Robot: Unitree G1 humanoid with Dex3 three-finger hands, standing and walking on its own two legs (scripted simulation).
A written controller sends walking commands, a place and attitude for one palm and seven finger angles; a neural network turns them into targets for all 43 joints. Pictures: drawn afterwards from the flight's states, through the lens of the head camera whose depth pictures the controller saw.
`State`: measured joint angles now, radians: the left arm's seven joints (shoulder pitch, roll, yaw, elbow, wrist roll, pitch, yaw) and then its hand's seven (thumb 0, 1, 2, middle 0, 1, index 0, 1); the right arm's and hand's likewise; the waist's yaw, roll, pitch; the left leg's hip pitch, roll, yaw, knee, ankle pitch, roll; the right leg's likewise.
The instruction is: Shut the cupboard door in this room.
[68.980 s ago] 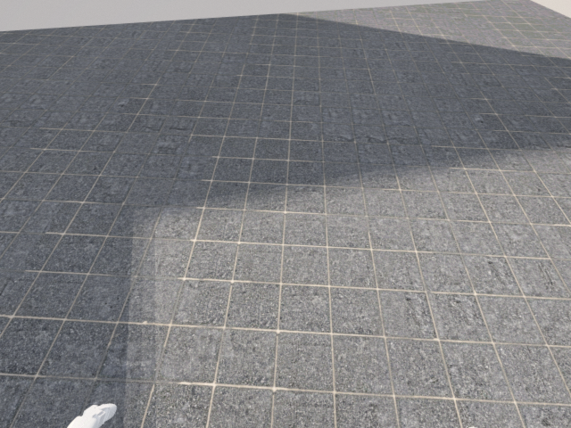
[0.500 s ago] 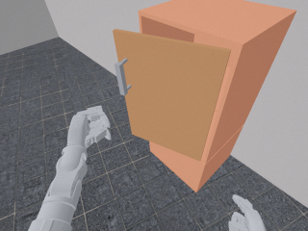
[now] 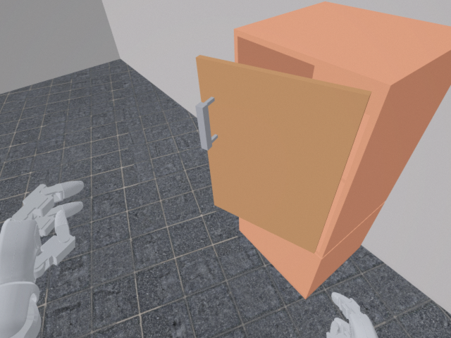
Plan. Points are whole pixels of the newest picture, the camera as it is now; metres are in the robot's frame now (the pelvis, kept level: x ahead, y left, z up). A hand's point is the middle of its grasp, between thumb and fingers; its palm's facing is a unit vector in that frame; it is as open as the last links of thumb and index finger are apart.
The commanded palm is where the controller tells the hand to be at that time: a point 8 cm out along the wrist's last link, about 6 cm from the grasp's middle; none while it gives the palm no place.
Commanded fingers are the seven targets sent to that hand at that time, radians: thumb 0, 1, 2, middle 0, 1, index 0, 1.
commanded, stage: draw the hand back to the body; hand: left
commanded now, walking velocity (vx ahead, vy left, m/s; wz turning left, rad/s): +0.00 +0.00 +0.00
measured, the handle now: (208, 123) +0.65 +0.13 +0.04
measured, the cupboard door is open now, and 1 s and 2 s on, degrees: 20 20 20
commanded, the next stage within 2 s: step back with the hand held close in 0.44 s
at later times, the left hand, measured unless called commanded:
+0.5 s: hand (49, 251) +0.18 +0.26 +0.16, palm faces +0.45 -0.80 -0.40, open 7.4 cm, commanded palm +0.13 +0.30 +0.17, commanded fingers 0.00 0.90 0.90 -0.20 -0.30 -0.20 -0.30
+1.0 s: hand (27, 253) +0.17 +0.28 +0.16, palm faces +0.36 -0.78 -0.52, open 7.4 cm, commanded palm +0.11 +0.32 +0.17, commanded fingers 0.00 0.90 0.90 -0.20 -0.30 -0.20 -0.30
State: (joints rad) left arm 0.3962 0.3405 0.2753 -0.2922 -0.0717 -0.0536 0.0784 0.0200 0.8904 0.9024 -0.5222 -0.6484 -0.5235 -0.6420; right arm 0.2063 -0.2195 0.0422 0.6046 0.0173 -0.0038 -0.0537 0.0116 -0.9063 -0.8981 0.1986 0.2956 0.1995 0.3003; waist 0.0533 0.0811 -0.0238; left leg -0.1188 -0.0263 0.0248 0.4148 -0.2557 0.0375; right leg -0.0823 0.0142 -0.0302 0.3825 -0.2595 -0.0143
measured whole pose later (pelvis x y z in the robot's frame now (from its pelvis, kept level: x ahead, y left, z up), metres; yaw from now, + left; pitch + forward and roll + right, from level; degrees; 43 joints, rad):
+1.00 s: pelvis -0.04 +0.03 -0.01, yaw -2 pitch +1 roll -1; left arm 0.55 0.46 0.43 -0.47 -0.07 -0.15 0.13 0.02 0.89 0.90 -0.21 -0.30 -0.21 -0.30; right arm 0.18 -0.25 -0.01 0.55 0.02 0.03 -0.08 0.01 -0.91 -0.90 0.20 0.30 0.20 0.30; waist -0.01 0.03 -0.02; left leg -0.31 -0.04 0.07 0.53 -0.25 0.08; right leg -0.29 0.00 0.01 0.51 -0.24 0.02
